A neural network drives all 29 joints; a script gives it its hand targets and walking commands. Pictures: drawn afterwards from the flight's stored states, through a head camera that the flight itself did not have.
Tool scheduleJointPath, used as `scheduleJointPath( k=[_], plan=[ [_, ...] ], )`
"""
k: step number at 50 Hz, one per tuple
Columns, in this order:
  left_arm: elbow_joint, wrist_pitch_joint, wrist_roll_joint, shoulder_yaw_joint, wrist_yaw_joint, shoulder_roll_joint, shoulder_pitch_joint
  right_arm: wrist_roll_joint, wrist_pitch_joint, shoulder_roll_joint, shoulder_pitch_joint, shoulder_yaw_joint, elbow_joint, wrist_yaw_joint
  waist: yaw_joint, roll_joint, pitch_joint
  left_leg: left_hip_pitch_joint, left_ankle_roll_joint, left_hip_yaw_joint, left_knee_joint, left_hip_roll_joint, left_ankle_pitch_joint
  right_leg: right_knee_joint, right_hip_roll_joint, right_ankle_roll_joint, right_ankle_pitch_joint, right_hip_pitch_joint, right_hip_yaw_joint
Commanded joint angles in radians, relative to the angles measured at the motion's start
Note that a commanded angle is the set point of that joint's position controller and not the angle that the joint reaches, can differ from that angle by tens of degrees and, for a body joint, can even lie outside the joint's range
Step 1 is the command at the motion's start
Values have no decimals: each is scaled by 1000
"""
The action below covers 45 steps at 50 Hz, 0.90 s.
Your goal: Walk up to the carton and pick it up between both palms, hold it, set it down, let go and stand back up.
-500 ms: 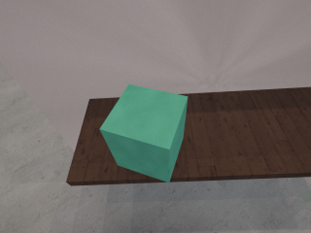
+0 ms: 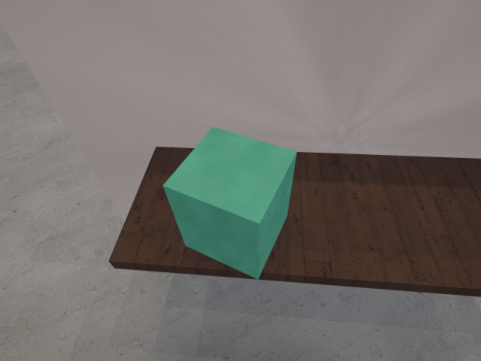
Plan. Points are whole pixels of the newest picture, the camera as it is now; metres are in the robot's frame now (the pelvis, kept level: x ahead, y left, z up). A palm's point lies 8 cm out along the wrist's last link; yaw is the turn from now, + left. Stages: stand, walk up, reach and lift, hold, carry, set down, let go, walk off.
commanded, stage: walk up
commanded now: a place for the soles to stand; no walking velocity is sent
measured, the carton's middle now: (235, 203) +0.48 +0.03 -0.09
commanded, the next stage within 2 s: reach and lift in 0.90 s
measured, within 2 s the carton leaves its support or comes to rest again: neither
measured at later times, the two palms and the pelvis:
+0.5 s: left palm out of the picture +0.08 +0.31 -0.10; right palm out of the picture +0.08 -0.27 -0.12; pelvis +0.02 +0.01 +0.01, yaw +0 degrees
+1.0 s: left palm out of the picture +0.09 +0.31 -0.11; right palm out of the picture +0.10 -0.27 -0.13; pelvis +0.01 +0.01 -0.01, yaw -1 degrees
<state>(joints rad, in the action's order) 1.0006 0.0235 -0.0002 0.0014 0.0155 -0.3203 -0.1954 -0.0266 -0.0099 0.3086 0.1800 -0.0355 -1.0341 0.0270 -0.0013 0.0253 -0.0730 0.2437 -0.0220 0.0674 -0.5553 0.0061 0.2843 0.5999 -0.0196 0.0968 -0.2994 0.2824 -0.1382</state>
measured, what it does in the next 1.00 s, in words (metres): stands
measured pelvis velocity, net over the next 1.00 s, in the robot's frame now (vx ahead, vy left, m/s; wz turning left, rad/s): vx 0.01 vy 0.01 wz -0.02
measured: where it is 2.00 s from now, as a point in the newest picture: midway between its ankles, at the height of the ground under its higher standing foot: outside the picture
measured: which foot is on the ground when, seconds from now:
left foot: down 0.00-1.00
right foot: down 0.00-1.00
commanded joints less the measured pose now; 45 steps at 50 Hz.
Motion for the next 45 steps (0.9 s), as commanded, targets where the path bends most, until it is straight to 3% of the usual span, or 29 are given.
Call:
scheduleJointPath(
  k=[1,3,4,5,6,9,10,11,12,13,14,15,17,18,19,21,23,26,29,32,34,36,37,41,43,45],
  plan=[
    [-44,-37,-32,94,-1,-226,-10,0,-34,288,-102,-37,66,1,-53,96,3,173,148,258,282,-201,315,-132,81,-73,-128,-137,203],
    [-38,-57,-30,96,0,-264,19,8,-27,257,-83,-26,48,-5,-27,7,21,133,86,117,140,-78,154,-339,162,-60,-185,-148,339],
    [-41,-62,-36,94,-1,-269,33,13,-26,232,-56,-27,39,-8,-15,-20,40,121,65,62,55,-42,72,-386,218,-54,-229,-169,391],
    [-47,-67,-32,87,-5,-280,57,14,-25,218,-25,-23,34,-9,1,-41,50,103,59,43,56,-39,59,-398,256,-32,-201,-167,420],
    [-47,-68,-25,82,-6,-278,87,10,-26,238,-4,-25,20,-11,15,-24,48,77,55,42,80,-47,13,-367,257,-21,-142,-160,394],
    [-49,-64,-22,82,-12,-278,76,16,-30,230,-25,-23,41,-6,7,-48,77,10,72,57,102,-74,-113,-310,222,-75,112,-169,293],
    [-49,-66,-17,77,-14,-265,72,22,-33,248,-11,-28,34,-10,9,-5,108,-21,69,64,122,-82,-179,-281,202,-82,177,-175,260],
    [-59,-67,-16,75,-12,-254,88,22,-37,235,0,-20,32,-7,11,-23,144,-44,69,82,123,-90,-228,-249,184,-73,200,-185,228],
    [-58,-63,-17,79,-16,-244,83,28,-38,249,-17,-19,40,-6,1,-5,113,-28,75,93,110,-104,-272,-242,169,-99,253,-176,209],
    [-54,-66,-11,79,-16,-246,76,28,-34,243,-23,-20,44,-6,2,10,178,-67,81,84,107,-105,-227,-248,179,-101,245,-183,225],
    [-49,-62,-13,77,-15,-256,71,27,-35,242,-46,-14,53,-5,-2,-29,122,-37,75,84,101,-101,-235,-257,164,-92,233,-161,215],
    [-43,-63,-11,78,-15,-260,83,21,-33,238,-41,-15,39,-4,6,5,119,-29,79,65,108,-94,-207,-266,180,-79,199,-162,227],
    [-54,-61,-16,80,-18,-263,80,14,-30,245,-36,-22,36,-1,3,-6,112,-25,73,53,109,-82,-158,-275,198,-78,149,-147,243],
    [-55,-60,-18,79,-18,-250,88,20,-30,250,-40,-25,45,-1,3,21,129,-18,77,72,128,-91,-152,-260,184,-66,106,-170,234],
    [-56,-60,-18,71,-16,-255,82,19,-34,245,-40,-19,44,0,1,-16,115,-10,79,98,133,-102,-170,-258,168,-61,106,-166,226],
    [-45,-63,-16,70,-12,-246,90,21,-43,241,-31,-14,46,-5,3,26,119,-15,77,103,146,-110,-196,-247,166,-48,126,-168,222],
    [-49,-63,-12,71,-13,-238,88,22,-45,247,-33,-17,47,-1,4,7,122,-28,86,108,137,-119,-275,-224,155,-55,196,-170,200],
    [-58,-62,-9,69,-13,-240,74,23,-46,243,-34,-16,44,1,-8,12,126,-21,79,89,129,-112,-279,-212,160,-53,241,-194,203],
    [-45,-58,-10,74,-12,-248,92,15,-43,254,-34,-15,36,3,0,59,105,-11,72,107,151,-113,-267,-227,153,-44,142,-166,187],
    [-51,-58,-14,70,-6,-234,95,18,-47,238,-20,-13,42,-1,2,12,121,-20,79,121,164,-118,-192,-238,152,-43,96,-163,212],
    [-55,-59,-15,68,-6,-237,102,20,-47,246,-43,-9,44,2,2,48,103,-4,78,120,167,-116,-206,-251,149,-44,114,-158,214],
    [-54,-61,-13,72,-7,-238,114,20,-49,259,-30,-14,41,0,9,20,140,-18,77,119,176,-119,-219,-226,152,-37,123,-184,207],
    [-51,-60,-10,66,-7,-230,96,19,-49,254,-47,-11,48,0,-7,52,99,5,77,122,177,-119,-234,-233,150,-41,140,-175,204],
    [-46,-62,-12,70,-12,-248,86,21,-42,234,-39,-12,40,3,8,17,119,-13,72,73,129,-89,-225,-256,181,-33,175,-175,231],
    [-45,-62,-8,68,-12,-242,100,24,-42,239,-32,-13,50,2,7,-18,113,-32,74,91,140,-97,-235,-244,173,-31,157,-162,212],
    [-48,-60,-11,76,-10,-240,98,18,-46,248,-11,-14,47,3,2,26,144,-37,74,101,158,-111,-228,-225,165,-39,135,-176,210]
  ],
)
